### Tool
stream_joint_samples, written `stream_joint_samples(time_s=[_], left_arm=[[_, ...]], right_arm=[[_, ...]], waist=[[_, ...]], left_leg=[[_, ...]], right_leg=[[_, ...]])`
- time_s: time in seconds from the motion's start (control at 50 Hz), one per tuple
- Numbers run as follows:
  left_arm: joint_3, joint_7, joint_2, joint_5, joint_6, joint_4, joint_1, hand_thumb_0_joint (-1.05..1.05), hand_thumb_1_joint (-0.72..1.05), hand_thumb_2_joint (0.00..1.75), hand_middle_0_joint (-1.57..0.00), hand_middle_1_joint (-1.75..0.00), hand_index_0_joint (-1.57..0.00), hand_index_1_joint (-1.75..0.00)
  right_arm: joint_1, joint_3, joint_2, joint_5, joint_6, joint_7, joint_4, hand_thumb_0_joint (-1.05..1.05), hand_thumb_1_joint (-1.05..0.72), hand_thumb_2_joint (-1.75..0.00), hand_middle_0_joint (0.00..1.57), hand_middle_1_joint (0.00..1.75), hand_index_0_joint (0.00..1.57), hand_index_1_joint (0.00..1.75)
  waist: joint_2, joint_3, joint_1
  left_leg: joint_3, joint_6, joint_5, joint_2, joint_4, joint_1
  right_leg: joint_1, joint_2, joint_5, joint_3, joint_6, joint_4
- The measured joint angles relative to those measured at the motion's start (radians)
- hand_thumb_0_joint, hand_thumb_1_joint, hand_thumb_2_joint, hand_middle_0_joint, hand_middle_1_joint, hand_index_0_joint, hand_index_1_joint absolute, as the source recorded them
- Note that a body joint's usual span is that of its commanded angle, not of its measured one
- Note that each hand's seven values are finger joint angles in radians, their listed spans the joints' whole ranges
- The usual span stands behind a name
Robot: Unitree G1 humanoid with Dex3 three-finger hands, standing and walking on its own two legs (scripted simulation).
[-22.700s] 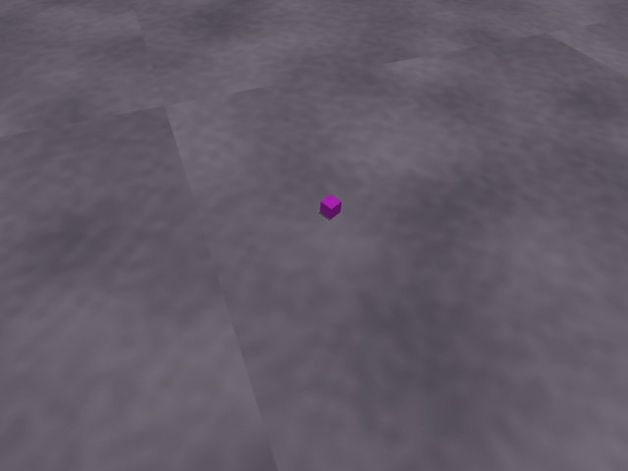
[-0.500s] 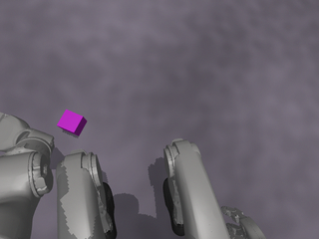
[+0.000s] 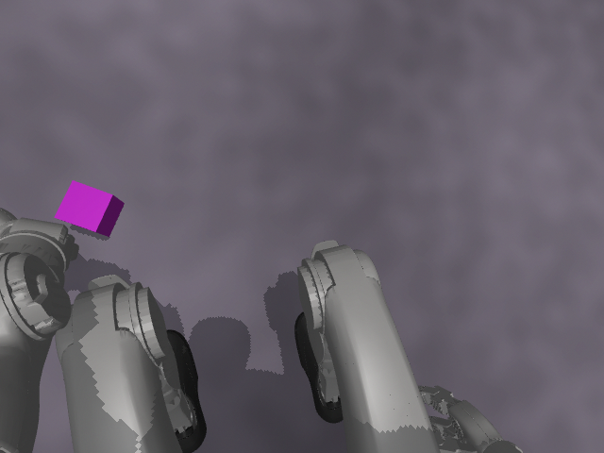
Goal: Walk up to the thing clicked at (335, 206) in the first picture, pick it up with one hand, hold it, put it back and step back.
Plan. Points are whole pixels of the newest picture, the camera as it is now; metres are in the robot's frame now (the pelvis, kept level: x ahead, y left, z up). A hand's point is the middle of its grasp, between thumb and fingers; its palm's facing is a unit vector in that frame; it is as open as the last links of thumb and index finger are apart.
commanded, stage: rise first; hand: left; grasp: from above
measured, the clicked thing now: (91, 209) +0.45 +0.27 -0.30
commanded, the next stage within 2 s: none
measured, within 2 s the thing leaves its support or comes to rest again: neither
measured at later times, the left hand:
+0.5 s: hand (43, 236) +0.40 +0.30 -0.20, palm faces -0.07 -0.46 -0.89, open 14.0 cm
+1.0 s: hand (45, 224) +0.41 +0.30 -0.20, palm faces -0.07 -0.44 -0.89, open 14.1 cm
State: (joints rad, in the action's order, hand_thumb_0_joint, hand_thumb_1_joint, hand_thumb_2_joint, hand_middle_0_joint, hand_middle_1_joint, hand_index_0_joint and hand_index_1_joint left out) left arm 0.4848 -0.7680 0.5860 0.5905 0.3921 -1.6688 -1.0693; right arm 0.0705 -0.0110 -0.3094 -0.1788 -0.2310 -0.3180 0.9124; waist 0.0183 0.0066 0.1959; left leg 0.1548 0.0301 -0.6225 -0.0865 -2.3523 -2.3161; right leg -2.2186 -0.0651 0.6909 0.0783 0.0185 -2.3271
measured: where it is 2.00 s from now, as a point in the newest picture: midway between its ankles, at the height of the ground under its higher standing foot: (257, 396)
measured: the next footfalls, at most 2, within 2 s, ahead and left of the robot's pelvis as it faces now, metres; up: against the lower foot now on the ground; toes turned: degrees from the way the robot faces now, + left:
none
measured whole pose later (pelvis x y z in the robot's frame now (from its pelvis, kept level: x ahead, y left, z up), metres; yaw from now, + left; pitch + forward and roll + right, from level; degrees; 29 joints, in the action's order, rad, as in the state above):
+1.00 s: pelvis +0.00 +0.00 -0.01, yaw -3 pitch +29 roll -9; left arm 0.48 -0.82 0.68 0.59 0.42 -1.69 -1.13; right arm 0.08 -0.07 -0.33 -0.19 -0.26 -0.43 0.94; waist -0.02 0.10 0.27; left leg 0.22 0.04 -0.63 -0.08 -2.40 -2.31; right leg -2.19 -0.07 0.68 0.13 0.02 -2.34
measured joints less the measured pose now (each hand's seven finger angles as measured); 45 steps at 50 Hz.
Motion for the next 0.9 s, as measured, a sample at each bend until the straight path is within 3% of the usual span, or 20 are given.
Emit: stream_joint_samples(time_s=[0.08, 0.26, 0.44, 0.52, 0.66, 0.8, 0.9], left_arm=[[0.004, 0.004, 0.009, -0.003, 0.002, -0.008, -0.001, 0.00, -0.52, 1.02, -0.10, -1.00, -0.09, -1.01], [-0.006, -0.009, 0.037, 0.028, -0.001, 0.005, 0.002, 0.00, -0.52, 1.01, -0.10, -1.00, -0.09, -1.02], [0.001, -0.026, 0.042, -0.008, 0.002, -0.008, -0.014, 0.00, -0.52, 1.01, -0.10, -1.00, -0.09, -1.02], [0.015, -0.029, 0.056, -0.001, 0.003, -0.024, -0.027, 0.00, -0.51, 1.00, -0.10, -1.01, -0.09, -1.02], [-0.004, -0.033, 0.081, 0.017, 0.015, -0.041, -0.044, 0.00, -0.51, 0.99, -0.10, -1.01, -0.10, -1.02], [-0.023, -0.041, 0.081, -0.006, 0.020, -0.040, -0.049, 0.00, -0.51, 0.99, -0.10, -1.01, -0.09, -1.02], [-0.013, -0.043, 0.080, -0.019, 0.024, -0.029, -0.061, 0.00, -0.52, 1.00, -0.10, -1.01, -0.09, -1.02]], right_arm=[[0.008, -0.011, 0.003, 0.000, -0.001, -0.013, 0.002, 0.00, -0.90, -0.90, 0.19, 0.30, 0.20, 0.29], [0.013, -0.019, -0.005, -0.011, -0.005, -0.042, 0.011, 0.00, -0.90, -0.90, 0.19, 0.30, 0.20, 0.29], [0.004, -0.030, -0.023, -0.016, -0.010, -0.066, 0.012, 0.00, -0.91, -0.90, 0.19, 0.30, 0.20, 0.29], [-0.001, -0.038, -0.026, -0.015, -0.011, -0.071, 0.019, 0.00, -0.91, -0.90, 0.19, 0.30, 0.20, 0.29], [0.001, -0.038, -0.027, -0.019, -0.020, -0.084, 0.024, 0.00, -0.91, -0.90, 0.19, 0.30, 0.20, 0.29], [0.012, -0.047, -0.025, -0.012, -0.028, -0.099, 0.029, 0.00, -0.91, -0.90, 0.19, 0.30, 0.19, 0.29], [0.011, -0.059, -0.021, -0.013, -0.029, -0.106, 0.032, 0.00, -0.91, -0.90, 0.19, 0.30, 0.19, 0.29]], waist=[[-0.007, 0.010, 0.010], [-0.024, 0.042, 0.033], [-0.023, 0.063, 0.044], [-0.022, 0.064, 0.053], [-0.023, 0.074, 0.062], [-0.030, 0.082, 0.059], [-0.039, 0.093, 0.065]], left_leg=[[0.007, -0.001, -0.007, -0.002, -0.006, 0.006], [0.028, 0.004, -0.004, 0.004, -0.026, 0.005], [0.038, 0.005, 0.008, 0.007, -0.034, 0.003], [0.046, 0.004, 0.011, 0.008, -0.041, -0.002], [0.052, 0.002, 0.008, 0.008, -0.054, -0.003], [0.058, 0.002, 0.005, 0.007, -0.055, -0.002], [0.058, 0.003, 0.002, 0.008, -0.051, 0.003]], right_leg=[[0.010, -0.003, 0.003, 0.006, 0.002, 0.001], [0.017, -0.003, -0.001, 0.023, -0.002, -0.009], [0.016, -0.003, -0.014, 0.031, -0.001, -0.014], [0.014, -0.005, -0.019, 0.037, 0.001, -0.016], [0.018, -0.007, -0.019, 0.042, 0.005, -0.022], [0.022, -0.009, -0.018, 0.046, 0.006, -0.018], [0.028, -0.009, -0.016, 0.047, 0.005, -0.013]])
